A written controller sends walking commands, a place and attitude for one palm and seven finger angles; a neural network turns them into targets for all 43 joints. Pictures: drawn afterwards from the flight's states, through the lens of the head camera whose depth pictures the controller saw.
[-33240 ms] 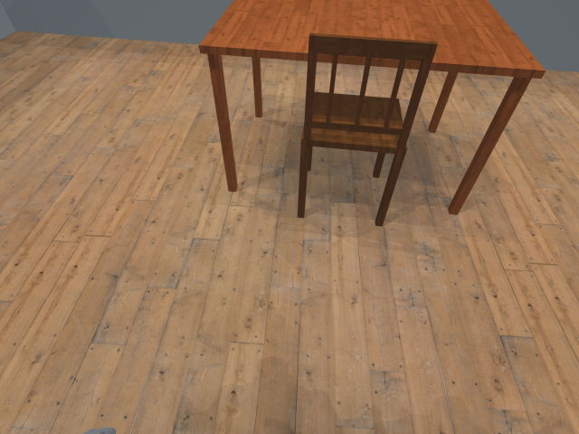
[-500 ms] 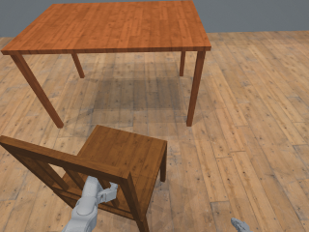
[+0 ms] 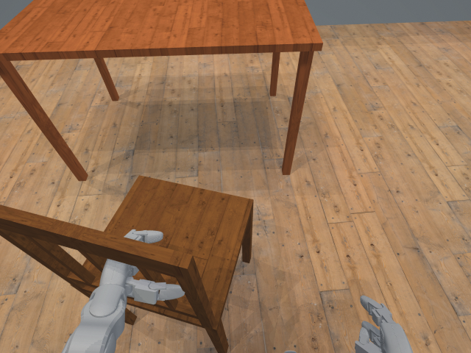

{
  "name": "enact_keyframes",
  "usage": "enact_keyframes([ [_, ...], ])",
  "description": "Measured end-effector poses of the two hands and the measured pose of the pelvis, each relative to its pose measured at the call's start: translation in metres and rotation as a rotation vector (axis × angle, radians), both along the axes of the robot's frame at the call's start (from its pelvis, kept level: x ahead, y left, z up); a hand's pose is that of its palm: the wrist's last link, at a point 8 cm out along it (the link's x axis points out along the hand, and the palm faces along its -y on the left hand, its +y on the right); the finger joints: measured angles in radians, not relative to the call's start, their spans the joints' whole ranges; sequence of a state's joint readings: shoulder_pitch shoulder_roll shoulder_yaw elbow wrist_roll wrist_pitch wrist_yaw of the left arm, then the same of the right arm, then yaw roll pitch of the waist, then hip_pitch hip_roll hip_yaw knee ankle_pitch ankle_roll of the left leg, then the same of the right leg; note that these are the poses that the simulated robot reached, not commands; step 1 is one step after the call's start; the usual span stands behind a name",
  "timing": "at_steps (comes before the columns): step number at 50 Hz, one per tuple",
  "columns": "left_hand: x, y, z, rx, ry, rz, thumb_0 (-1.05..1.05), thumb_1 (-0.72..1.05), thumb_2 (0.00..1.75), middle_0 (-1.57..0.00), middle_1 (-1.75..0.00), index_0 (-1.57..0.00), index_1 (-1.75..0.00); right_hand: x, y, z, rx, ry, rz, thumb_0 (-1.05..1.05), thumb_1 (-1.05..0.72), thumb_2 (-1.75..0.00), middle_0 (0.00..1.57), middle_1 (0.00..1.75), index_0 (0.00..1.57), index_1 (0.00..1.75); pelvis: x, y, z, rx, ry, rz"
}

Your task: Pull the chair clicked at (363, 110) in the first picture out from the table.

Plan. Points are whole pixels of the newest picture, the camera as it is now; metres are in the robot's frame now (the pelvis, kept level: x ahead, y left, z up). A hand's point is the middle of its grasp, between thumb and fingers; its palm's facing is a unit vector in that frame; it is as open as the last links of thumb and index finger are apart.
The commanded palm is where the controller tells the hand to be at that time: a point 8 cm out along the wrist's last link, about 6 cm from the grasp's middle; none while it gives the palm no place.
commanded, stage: open the thumb and straighten the fingers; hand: left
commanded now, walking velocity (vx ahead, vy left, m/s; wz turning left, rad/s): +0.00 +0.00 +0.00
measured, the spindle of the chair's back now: (111, 272) +0.29 +0.26 -0.08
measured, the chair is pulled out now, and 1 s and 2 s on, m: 0.65 0.65 0.65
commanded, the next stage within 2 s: draw the fingers out of the gap in 0.26 s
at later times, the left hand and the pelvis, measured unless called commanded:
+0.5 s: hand (153, 282) +0.25 +0.15 -0.04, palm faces +0.00 -0.98 -0.20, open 17.4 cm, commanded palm +0.22 +0.21 -0.01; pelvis +0.02 +0.00 -0.01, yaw +0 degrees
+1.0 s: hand (143, 340) +0.16 +0.15 -0.03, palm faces +0.03 -0.98 -0.21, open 17.5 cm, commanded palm +0.14 +0.21 -0.01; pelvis +0.00 -0.01 -0.02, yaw +1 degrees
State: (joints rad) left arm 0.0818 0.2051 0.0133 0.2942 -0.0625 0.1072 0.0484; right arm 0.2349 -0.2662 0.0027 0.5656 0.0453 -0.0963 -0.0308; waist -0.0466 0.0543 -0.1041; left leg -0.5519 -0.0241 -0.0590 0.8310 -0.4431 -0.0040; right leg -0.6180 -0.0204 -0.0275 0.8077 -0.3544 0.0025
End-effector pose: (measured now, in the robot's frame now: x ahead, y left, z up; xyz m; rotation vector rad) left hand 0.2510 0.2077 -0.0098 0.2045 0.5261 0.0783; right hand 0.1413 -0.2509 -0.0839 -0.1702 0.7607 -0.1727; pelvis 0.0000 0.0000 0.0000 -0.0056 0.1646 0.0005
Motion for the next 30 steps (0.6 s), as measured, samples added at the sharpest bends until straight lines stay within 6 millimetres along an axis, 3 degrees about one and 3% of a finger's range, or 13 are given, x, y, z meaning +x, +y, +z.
enact_keyframes([
  [9,-0.001,0.008,-0.004,-0.012,0.034,0.004,0.00,-0.42,0.26,-0.14,-0.40,-0.14,-0.40,0.014,0.016,-0.007,0.015,0.001,0.047,0.02,-0.91,-0.90,0.20,0.30,0.20,0.30,0.008,0.000,-0.005,-0.004,0.017,0.012],
  [14,-0.001,0.003,-0.003,-0.020,0.025,-0.014,0.00,-0.49,0.22,-0.06,-0.17,-0.06,-0.17,0.015,0.015,-0.008,0.006,0.005,0.050,0.02,-0.90,-0.90,0.20,0.30,0.20,0.30,0.011,0.000,-0.006,-0.008,0.026,0.017],
  [22,-0.003,-0.002,-0.006,-0.022,0.034,-0.013,-0.01,-0.53,0.20,-0.02,-0.03,-0.01,-0.03,0.012,0.007,-0.006,-0.011,0.014,0.033,0.02,-0.90,-0.90,0.20,0.30,0.20,0.30,0.013,-0.002,-0.007,-0.006,0.035,0.011],
  [30,-0.045,-0.004,-0.004,-0.010,0.056,-0.003,-0.01,-0.53,0.20,-0.01,-0.01,-0.01,-0.01,0.016,0.003,0.001,-0.015,-0.034,0.013,0.02,-0.91,-0.90,0.20,0.30,0.20,0.30,0.015,-0.003,-0.009,-0.007,0.032,0.009],
])
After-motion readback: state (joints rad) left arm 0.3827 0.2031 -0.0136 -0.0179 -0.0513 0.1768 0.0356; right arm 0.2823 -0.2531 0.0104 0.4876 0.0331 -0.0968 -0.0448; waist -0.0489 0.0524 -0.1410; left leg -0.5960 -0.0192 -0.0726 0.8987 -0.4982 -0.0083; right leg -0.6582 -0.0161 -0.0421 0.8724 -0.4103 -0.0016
